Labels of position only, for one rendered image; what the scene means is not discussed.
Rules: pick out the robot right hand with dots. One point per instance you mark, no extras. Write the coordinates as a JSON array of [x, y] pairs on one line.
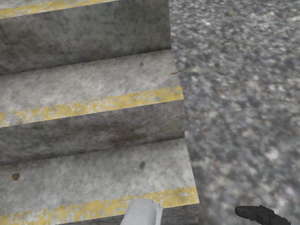
[[261, 214]]

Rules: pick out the left robot thigh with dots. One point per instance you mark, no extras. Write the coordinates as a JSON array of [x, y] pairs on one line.
[[143, 212]]

